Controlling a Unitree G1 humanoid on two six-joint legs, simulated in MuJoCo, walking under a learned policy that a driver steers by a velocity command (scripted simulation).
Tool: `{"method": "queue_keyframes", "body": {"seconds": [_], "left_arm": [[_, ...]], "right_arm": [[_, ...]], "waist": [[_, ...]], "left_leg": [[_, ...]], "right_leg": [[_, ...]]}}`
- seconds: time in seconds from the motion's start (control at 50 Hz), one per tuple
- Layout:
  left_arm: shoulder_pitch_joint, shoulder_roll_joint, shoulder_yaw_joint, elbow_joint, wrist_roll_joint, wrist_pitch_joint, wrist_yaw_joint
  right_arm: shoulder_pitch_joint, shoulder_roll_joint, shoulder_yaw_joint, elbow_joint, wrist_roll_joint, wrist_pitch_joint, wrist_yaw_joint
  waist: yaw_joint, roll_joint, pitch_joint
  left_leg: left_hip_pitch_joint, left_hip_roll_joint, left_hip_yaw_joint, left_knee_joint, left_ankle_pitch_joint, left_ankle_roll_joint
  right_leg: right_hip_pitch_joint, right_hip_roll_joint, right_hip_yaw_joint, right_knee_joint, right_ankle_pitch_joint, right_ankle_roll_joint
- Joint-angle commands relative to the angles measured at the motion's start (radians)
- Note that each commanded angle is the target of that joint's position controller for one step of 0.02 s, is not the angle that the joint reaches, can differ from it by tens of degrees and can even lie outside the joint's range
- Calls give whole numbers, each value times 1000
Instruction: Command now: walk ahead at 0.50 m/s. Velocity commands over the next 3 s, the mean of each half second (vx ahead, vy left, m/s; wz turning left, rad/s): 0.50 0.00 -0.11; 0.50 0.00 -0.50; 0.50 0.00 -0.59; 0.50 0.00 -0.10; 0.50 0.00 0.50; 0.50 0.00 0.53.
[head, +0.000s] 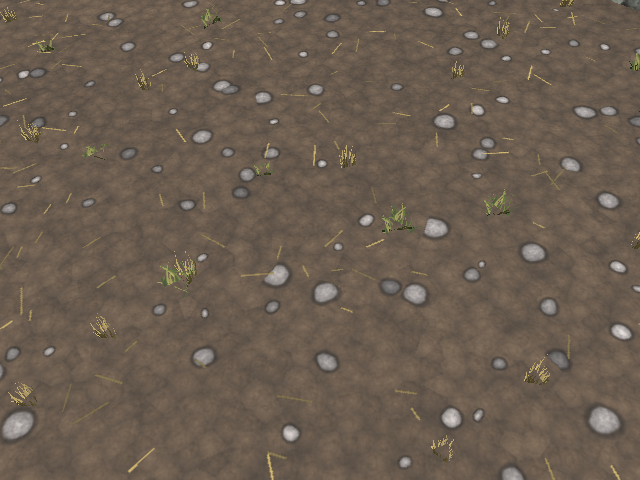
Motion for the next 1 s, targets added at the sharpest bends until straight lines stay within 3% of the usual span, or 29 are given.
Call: {"method": "queue_keyframes", "body": {"seconds": [0.02,0.06,0.1,0.16,0.22,0.3,0.36,0.4,0.42,0.44,0.46,0.48,0.5,0.52,0.54,0.58,0.62,0.66,0.76,0.82,0.86,0.9,0.92,0.94,0.96,0.98,1.0], "left_arm": [[84,107,24,-21,14,-8,2],[81,108,25,-10,12,-16,-1],[108,127,31,9,8,-21,4],[159,143,35,34,4,-14,20],[199,153,36,55,-3,-8,31],[287,156,39,103,-13,8,35],[287,172,49,111,-19,26,45],[258,188,56,103,-19,35,48],[245,171,50,96,-14,39,47],[239,130,32,72,-1,39,47],[365,0,-3,54,-1,21,40],[352,58,8,68,-25,5,40],[269,144,34,43,-49,-2,41],[214,145,37,30,-50,-1,46],[185,132,41,23,-39,5,51],[216,90,47,24,-32,33,50],[203,56,45,3,-30,57,47],[166,58,47,-25,-24,67,45],[14,38,35,-82,-18,55,13],[-81,37,28,-130,-17,55,-6],[-112,49,30,-160,-18,58,-18],[-86,79,44,-176,-17,63,-25],[-28,103,58,-170,-18,66,-25],[98,141,82,-142,-22,68,-22],[271,208,119,-94,-24,74,-6],[312,331,145,-81,-31,77,14],[310,315,127,-124,-20,57,4]], "right_arm": [[-49,-112,-30,-78,-7,-22,-7],[-19,-67,-24,-66,-14,1,-8],[-56,-58,-23,-79,-19,13,-12],[-160,-51,-23,-116,-28,10,-9],[-267,-31,-14,-143,-22,1,1],[-390,-35,-9,-187,-15,-9,18],[-400,-66,-16,-205,-14,-24,32],[-314,-102,-33,-185,-14,-33,31],[-177,-140,-55,-143,-15,-35,24],[4,-199,-76,-105,-31,-36,13],[107,-293,-100,-83,-40,-24,7],[102,-200,-75,-82,-30,-21,9],[20,-140,-56,-95,-24,-22,6],[-52,-104,-46,-108,-26,-23,4],[-109,-72,-37,-107,-30,-26,7],[-161,-49,-32,-101,-43,-34,8],[-167,-70,-41,-89,-42,-41,5],[-158,-93,-49,-78,-44,-43,-4],[-123,-133,-60,-69,-38,-28,-23],[-65,-158,-68,-55,-25,-9,-26],[-44,-172,-74,-48,-14,8,-25],[-59,-197,-82,-56,-6,23,-27],[-70,-210,-87,-61,-2,31,-29],[-89,-213,-87,-67,2,39,-30],[-85,-191,-77,-75,-5,39,-32],[-12,-59,-38,-121,-53,23,-22],[-34,-53,-22,-151,-32,-22,-7]], "waist": [[38,-91,-69],[9,-102,-60],[5,-84,-38],[29,-68,-12],[62,-75,13],[97,-65,52],[67,-76,45],[11,-100,-8],[-56,-91,-94],[-125,-43,-242],[-85,200,-397],[-101,231,-432],[-92,164,-263],[-67,107,-173],[-41,76,-100],[12,107,-53],[29,83,-24],[32,54,-5],[-14,20,28],[-48,8,55],[-47,17,61],[-10,47,23],[29,65,-21],[105,58,-86],[185,11,-175],[111,-253,-240],[102,-235,-404]], "left_leg": [[-348,126,-40,59,130,11],[-280,137,-30,7,171,-8],[-321,141,-21,-67,235,-25],[-380,137,-14,-254,389,-46],[-335,104,19,-442,527,-46],[-345,76,18,-562,527,-35],[-318,62,-6,-628,445,-13],[-160,25,23,-647,379,6],[40,7,44,-662,384,31],[345,124,-65,-603,390,84],[736,383,-481,-652,255,231],[725,417,-665,-775,130,253],[591,383,-514,-800,99,197],[452,347,-382,-826,141,162],[322,310,-286,-868,205,144],[182,266,-153,-933,274,124],[133,268,-69,-974,348,141],[139,268,-2,-993,403,150],[188,238,158,-1003,473,124],[291,267,195,-977,502,115],[369,290,215,-928,583,100],[413,296,245,-817,862,77],[418,291,258,-712,1019,66],[384,266,281,-535,1095,46],[224,225,293,-279,958,4],[-199,86,278,91,184,-58],[-412,-49,25,280,-196,-67]], "right_leg": [[320,-257,350,-320,-6,-155],[243,-232,280,-366,84,-166],[237,-222,222,-391,161,-173],[271,-210,164,-409,205,-162],[271,-181,107,-426,169,-137],[373,-221,128,-392,167,-138],[456,-263,177,-317,228,-122],[455,-255,189,-219,388,-104],[411,-202,160,-72,480,-79],[240,-140,123,188,333,-46],[-165,28,48,570,-147,35],[-284,26,170,734,-450,36],[-356,-31,181,784,-393,24],[-344,-84,153,761,-304,20],[-309,-113,146,709,-240,22],[-209,-151,151,650,-170,22],[-216,-165,143,619,-130,30],[-264,-168,148,549,-50,40],[-250,-145,72,264,173,39],[-276,-130,31,169,160,23],[-286,-113,9,133,95,1],[-204,-62,-40,121,-4,-34],[-116,-23,-68,123,-53,-56],[49,25,-91,78,-39,-87],[332,42,-40,29,4,-128],[666,-212,413,-4,-32,-263],[809,-355,887,-200,-227,-398]]}}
